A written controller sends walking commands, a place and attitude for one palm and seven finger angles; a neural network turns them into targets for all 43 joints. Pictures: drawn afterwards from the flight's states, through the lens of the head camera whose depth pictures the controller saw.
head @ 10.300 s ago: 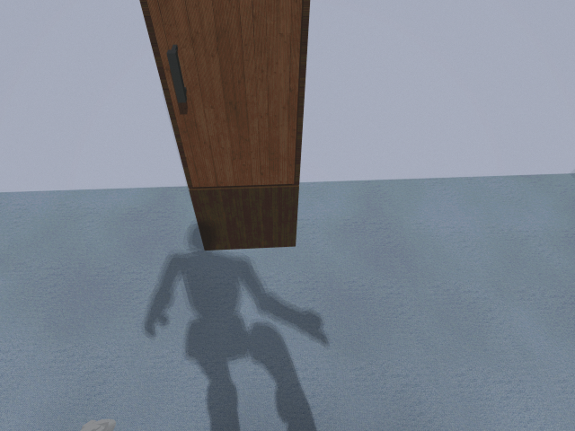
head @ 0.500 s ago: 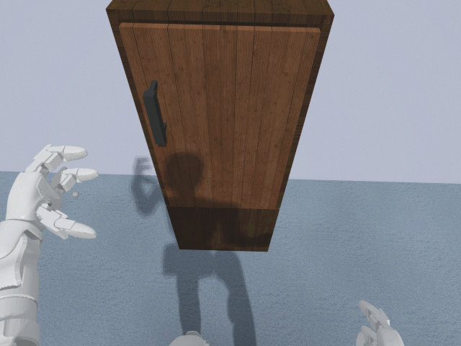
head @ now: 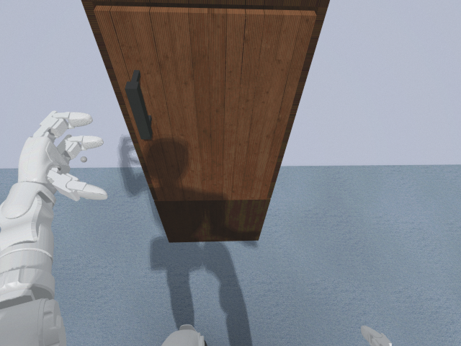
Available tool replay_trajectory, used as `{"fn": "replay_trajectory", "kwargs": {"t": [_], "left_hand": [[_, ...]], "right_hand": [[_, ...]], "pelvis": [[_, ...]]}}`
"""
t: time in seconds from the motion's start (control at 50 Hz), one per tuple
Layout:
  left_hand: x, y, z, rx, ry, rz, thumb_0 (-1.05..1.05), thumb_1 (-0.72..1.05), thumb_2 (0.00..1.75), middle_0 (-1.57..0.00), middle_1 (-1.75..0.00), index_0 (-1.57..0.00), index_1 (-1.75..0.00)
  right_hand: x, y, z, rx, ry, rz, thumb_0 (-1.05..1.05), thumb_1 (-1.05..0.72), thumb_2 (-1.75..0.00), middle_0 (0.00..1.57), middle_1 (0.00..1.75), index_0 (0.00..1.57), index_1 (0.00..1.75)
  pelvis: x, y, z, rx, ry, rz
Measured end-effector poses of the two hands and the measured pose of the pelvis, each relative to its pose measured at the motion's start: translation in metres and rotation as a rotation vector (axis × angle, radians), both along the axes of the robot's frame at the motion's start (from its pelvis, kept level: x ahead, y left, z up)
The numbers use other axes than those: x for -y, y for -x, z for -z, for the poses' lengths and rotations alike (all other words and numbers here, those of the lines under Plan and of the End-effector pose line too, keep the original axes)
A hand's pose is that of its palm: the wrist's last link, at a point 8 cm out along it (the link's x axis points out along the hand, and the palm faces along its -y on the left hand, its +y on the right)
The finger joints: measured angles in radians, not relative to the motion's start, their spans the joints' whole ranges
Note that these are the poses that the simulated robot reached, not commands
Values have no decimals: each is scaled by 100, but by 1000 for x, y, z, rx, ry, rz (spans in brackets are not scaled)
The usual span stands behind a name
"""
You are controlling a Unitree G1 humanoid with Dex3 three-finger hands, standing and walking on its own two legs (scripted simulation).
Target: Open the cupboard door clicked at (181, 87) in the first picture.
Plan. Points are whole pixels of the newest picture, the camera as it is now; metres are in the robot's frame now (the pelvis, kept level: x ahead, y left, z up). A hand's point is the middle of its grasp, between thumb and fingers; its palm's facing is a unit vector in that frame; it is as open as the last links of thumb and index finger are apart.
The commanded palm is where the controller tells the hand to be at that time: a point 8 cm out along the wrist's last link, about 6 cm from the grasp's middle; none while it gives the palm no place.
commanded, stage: move the hooked fingers beside the handle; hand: left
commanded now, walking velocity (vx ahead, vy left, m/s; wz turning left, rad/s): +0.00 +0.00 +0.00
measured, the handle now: (141, 106) +0.54 +0.20 +0.09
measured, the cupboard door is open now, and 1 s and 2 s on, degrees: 0 0 0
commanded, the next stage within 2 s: slide the fingers in behind the handle in 1.54 s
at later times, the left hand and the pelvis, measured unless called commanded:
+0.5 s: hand (96, 133) +0.46 +0.26 +0.10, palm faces +0.07 -1.00 +0.02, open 14.0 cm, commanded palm +0.44 +0.30 +0.09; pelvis +0.00 +0.00 -0.01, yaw -1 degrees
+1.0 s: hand (105, 125) +0.49 +0.25 +0.08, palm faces +0.08 -1.00 +0.01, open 14.0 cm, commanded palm +0.46 +0.30 +0.09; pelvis +0.01 +0.00 -0.02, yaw -2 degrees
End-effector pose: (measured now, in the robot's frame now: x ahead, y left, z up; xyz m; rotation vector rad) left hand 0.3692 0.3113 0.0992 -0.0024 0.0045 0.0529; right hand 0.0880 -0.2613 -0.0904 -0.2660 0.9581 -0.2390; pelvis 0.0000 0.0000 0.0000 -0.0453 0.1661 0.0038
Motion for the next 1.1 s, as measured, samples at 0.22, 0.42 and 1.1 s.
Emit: {"fn": "replay_trajectory", "kwargs": {"t": [0.22,0.42,1.1], "left_hand": [[0,-23,4,-1,4,-19,-1,-50,30,-30,-120,-30,-120],[0,-52,9,-21,14,-20,-1,-50,30,-30,-120,-30,-120],[3,-87,13,-1,8,-38,-1,-50,30,-30,-120,-30,-120]], "right_hand": [[2,20,5,-84,10,32,1,-90,-90,20,30,20,30],[8,44,10,-172,31,71,1,-90,-90,20,30,20,30],[5,81,19,-334,2,157,1,-90,-90,20,30,20,30]], "pelvis": [[-3,-1,3,-23,5,4],[-2,1,8,-59,13,6],[-1,-10,16,-119,20,28]]}}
